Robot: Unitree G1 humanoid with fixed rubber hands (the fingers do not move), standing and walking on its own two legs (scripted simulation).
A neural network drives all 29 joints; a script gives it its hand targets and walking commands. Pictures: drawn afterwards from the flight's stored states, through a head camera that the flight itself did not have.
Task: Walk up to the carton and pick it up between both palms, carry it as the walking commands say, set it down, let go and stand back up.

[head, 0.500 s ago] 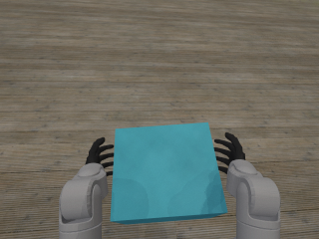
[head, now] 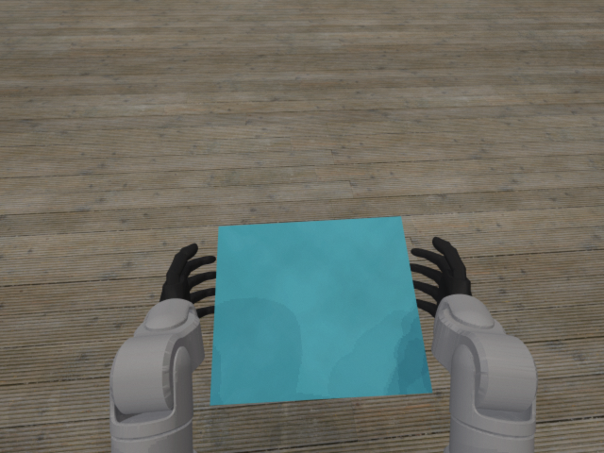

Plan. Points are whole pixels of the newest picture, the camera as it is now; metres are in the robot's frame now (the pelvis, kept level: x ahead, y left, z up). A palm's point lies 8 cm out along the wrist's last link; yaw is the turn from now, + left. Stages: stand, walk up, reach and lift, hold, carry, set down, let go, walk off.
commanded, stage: carry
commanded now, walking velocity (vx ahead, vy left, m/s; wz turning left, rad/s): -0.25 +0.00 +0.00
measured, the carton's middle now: (314, 316) +0.30 +0.00 +0.01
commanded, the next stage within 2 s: none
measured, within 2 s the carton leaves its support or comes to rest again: neither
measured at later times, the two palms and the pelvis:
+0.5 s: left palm out of the picture +0.11 +0.16 +0.10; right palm out of the picture +0.11 -0.15 +0.10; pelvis -0.15 +0.00 +0.00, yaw +0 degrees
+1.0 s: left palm out of the picture -0.06 +0.17 +0.09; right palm out of the picture -0.06 -0.14 +0.09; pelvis -0.33 +0.01 +0.00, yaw -1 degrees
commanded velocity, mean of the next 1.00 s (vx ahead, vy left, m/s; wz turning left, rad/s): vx -0.25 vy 0.00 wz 0.00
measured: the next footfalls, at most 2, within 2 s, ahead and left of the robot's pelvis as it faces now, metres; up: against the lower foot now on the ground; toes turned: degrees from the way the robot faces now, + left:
left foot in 0.04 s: +0.03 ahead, +0.15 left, +0.00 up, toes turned +1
right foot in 0.28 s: -0.03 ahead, -0.11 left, +0.00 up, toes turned -11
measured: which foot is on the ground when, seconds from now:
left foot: up 0.00-0.02, down 0.04-0.28, up 0.30-0.58, down 0.60-0.90, up 0.92-1.00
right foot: down 0.00-0.06, up 0.08-0.26, down 0.28-0.62, up 0.64-0.86, down 0.88-1.00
